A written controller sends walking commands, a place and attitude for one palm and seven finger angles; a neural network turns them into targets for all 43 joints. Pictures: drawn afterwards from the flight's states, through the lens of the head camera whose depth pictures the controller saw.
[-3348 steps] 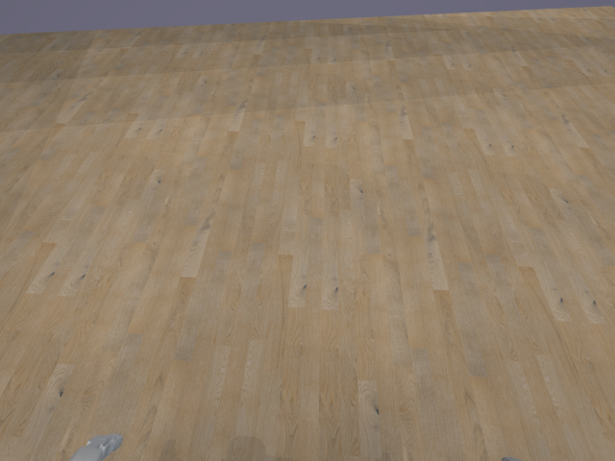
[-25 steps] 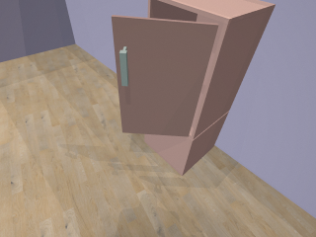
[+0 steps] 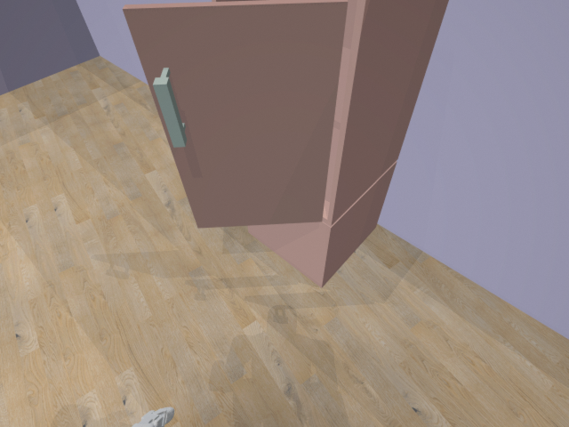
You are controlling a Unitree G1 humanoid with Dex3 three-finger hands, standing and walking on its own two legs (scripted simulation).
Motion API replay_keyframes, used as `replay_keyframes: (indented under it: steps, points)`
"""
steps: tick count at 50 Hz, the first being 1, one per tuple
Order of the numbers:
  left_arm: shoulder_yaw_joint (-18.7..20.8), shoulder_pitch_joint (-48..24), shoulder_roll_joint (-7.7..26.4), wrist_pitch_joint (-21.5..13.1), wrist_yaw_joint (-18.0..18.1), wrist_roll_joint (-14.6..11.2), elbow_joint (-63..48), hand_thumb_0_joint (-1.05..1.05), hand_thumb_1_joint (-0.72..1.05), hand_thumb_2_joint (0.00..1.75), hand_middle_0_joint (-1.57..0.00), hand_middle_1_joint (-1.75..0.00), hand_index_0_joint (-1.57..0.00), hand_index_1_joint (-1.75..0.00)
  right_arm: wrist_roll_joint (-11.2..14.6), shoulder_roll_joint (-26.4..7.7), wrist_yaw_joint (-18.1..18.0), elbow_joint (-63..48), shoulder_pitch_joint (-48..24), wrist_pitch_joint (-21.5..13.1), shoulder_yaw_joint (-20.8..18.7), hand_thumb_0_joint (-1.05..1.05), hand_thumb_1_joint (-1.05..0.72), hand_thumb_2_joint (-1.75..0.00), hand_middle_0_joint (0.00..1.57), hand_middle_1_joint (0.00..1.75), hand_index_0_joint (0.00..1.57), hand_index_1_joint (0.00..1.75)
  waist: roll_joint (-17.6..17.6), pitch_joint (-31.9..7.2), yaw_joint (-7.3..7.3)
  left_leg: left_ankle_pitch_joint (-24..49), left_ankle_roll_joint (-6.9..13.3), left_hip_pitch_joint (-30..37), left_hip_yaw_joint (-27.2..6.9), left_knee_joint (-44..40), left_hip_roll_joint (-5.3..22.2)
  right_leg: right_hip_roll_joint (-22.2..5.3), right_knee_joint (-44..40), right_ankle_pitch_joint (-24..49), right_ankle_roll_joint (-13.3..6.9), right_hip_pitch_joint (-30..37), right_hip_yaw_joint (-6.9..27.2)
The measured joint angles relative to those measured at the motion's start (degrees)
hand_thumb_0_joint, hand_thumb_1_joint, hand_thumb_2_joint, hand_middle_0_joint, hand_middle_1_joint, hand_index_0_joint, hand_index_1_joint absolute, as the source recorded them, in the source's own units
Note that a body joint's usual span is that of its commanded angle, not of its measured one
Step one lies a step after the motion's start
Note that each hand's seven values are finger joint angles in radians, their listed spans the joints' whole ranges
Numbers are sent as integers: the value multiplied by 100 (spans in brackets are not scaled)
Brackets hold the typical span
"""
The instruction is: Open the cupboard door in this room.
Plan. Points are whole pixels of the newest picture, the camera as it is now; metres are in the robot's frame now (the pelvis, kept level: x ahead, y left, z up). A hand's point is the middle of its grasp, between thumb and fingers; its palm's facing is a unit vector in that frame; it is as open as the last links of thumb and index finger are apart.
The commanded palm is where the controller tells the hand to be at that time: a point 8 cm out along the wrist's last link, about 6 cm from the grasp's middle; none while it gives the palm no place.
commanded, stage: shuffle to correct the standing spot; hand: left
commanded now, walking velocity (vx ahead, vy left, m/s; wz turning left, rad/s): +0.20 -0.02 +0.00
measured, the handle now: (173, 108) +0.66 +0.21 +0.09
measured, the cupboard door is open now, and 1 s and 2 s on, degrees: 45 45 45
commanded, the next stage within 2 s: come to a stop and stand still in 0.26 s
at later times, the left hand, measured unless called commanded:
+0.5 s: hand out of the picture +0.15 +0.18 -0.17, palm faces +0.02 -0.98 -0.18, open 7.3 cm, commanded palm none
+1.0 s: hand (153, 408) +0.19 +0.23 -0.18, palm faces +0.07 -0.98 -0.20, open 7.3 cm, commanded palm none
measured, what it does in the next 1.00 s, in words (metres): walks ahead: left foot, then right foot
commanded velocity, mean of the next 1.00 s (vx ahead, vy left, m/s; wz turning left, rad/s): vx -0.02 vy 0.01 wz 0.00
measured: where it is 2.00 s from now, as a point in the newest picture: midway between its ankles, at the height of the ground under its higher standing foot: outside the picture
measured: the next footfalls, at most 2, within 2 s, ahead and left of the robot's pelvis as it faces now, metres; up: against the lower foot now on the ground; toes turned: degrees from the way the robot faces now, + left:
left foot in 0.24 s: +0.18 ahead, +0.12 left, +0.00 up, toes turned +8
right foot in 0.54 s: +0.22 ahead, -0.13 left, +0.00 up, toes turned -7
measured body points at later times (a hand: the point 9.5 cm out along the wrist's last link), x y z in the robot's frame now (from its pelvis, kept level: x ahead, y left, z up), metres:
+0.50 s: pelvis +0.14 +0.01 +0.00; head +0.17 +0.01 +0.45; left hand +0.15 +0.24 -0.16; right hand +0.19 -0.22 -0.15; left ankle +0.14 +0.11 -0.74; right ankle +0.16 -0.12 -0.71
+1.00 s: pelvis +0.14 +0.04 +0.00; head +0.18 +0.06 +0.45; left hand +0.19 +0.28 -0.17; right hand +0.20 -0.20 -0.14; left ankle +0.14 +0.11 -0.74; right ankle +0.12 -0.11 -0.69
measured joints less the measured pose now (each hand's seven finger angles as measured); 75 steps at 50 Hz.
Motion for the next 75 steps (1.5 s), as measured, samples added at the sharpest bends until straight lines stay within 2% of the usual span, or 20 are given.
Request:
replay_keyframes:
  steps: [2,4,10,12,15,18,22,27,32,38,40,43,46,49,51,56,60,61,65,75]
  points:
    - [20,199,-150,-67,60,-39,61,0,92,90,-20,-30,-20,-30,-11,-102,47,-19,-175,67,-62,1,-91,-89,20,30,20,30,-4,15,56,193,-26,-403,67,790,72,28,-191,-37,9,239,-56]
    - [169,337,-113,-151,175,-54,71,-3,97,90,-20,-30,-20,-30,-12,-170,65,-133,-357,61,-125,1,-91,-89,20,30,20,30,-17,29,111,442,-86,-672,141,992,163,57,-399,-31,20,460,-128]
    - [85,784,151,-35,100,55,432,-3,96,90,-20,-30,-20,-30,1,-294,97,-576,-1102,-96,-153,1,-91,-90,20,30,20,30,-196,136,299,964,-148,-380,448,-681,208,-4,-297,-405,134,825,-120]
    - [55,1006,185,43,68,36,528,-2,95,90,-20,-30,-20,-30,-15,-333,94,-718,-1299,-225,-109,1,-91,-90,20,30,20,30,-237,143,373,1245,-50,-46,495,-1295,163,-37,234,-778,171,738,-49]
    - [38,1074,254,228,26,31,708,-1,94,90,-20,-30,-20,-30,-44,-237,36,-850,-1621,-354,-39,1,-92,-90,20,30,20,30,-461,232,437,979,168,33,708,-1000,79,-125,2315,-1311,24,-69,187]
    - [41,974,242,290,-36,55,749,0,93,90,-20,-30,-20,-30,-32,-132,-20,-881,-1706,-410,26,0,-91,-90,20,30,20,30,-497,250,466,1040,152,341,791,-1396,9,-199,3404,-909,15,-834,158]
    - [7,833,117,262,-53,61,562,0,92,90,-20,-30,-19,-30,11,-83,-97,-740,-1659,-366,22,0,-93,-89,20,30,21,30,-401,185,520,1200,131,701,790,-1991,-52,-361,2673,-472,124,-1215,68]
    - [-53,708,116,176,78,73,455,1,94,90,-20,-30,-20,-30,47,-87,-101,-493,-1589,-191,26,0,-94,-89,20,30,21,30,-414,222,497,907,-40,869,696,-1765,-65,-386,604,629,194,-650,73]
    - [-105,572,38,177,161,77,521,1,95,90,-20,-30,-20,-30,121,-151,-99,-366,-1641,81,-64,0,-93,-89,20,30,21,30,-164,252,412,270,-218,700,433,-1069,66,-237,594,1,19,-468,-98]
    - [-11,250,22,265,230,104,305,1,94,90,-20,-30,-20,-30,147,-207,-110,-426,-1762,262,-135,1,-92,-89,20,30,20,30,-212,495,509,-530,-301,147,90,418,-244,-316,374,171,30,-390,-185]
    - [26,190,52,307,233,109,229,1,93,90,-20,-30,-20,-30,147,-208,-93,-488,-1800,273,-144,1,-92,-90,20,30,20,30,-272,525,527,-394,-314,149,90,193,-273,-361,345,223,86,-411,-193]
    - [69,174,144,378,218,75,181,0,92,90,-20,-30,-20,-30,128,-198,-59,-612,-1781,183,-129,1,-92,-90,20,30,20,30,-358,483,503,588,-269,539,181,-1130,-205,-410,579,161,221,-554,-174]
    - [106,125,266,519,222,35,205,0,92,90,-20,-30,-20,-30,46,-94,-55,-671,-1743,120,-82,1,-91,-90,20,30,20,30,-535,452,516,639,182,569,323,-1197,-302,-367,1358,-698,206,-826,157]
    - [120,105,320,563,217,40,253,0,92,90,-20,-30,-20,-30,12,8,-107,-690,-1711,88,1,1,-91,-90,20,30,20,30,-543,388,502,800,319,665,353,-1508,-334,-137,2434,-995,165,-1053,475]
    - [102,131,318,533,210,34,271,0,92,90,-20,-30,-20,-30,17,15,-150,-675,-1703,65,10,1,-93,-89,20,30,20,30,-518,341,502,970,349,732,369,-1763,-360,-76,2641,-948,191,-1006,517]
    - [-4,230,249,506,201,22,366,0,91,90,-20,-30,-20,-30,44,-20,-147,-615,-1678,1,35,1,-93,-89,20,30,21,30,-441,226,467,1263,392,810,426,-2187,-442,-109,1632,-952,220,-363,401]
    - [-103,351,194,394,212,8,478,0,91,90,-20,-30,-20,-30,98,-25,-121,-488,-1610,-36,52,1,-93,-89,20,30,21,30,-452,113,450,1323,373,729,519,-2172,-555,-184,45,-153,160,372,389]
    - [-120,372,155,355,229,6,543,0,91,90,-20,-30,-20,-30,121,-40,-118,-433,-1618,-36,45,1,-93,-89,20,30,21,30,-408,110,453,1307,356,709,544,-2124,-538,-175,-124,-237,164,452,404]
    - [-207,534,41,289,245,2,723,0,92,90,-20,-30,-20,-30,127,-141,-92,-255,-1562,-13,42,0,-94,-89,20,30,21,30,-201,84,359,1452,306,845,522,-2304,-436,-63,-284,-96,182,561,389]
    - [-276,867,-53,277,218,-8,904,0,92,90,-20,-30,-20,-30,108,-25,-39,152,-1103,58,156,1,-92,-89,20,30,20,30,-277,-28,360,1690,239,911,490,-2533,-375,13,-418,99,115,583,360]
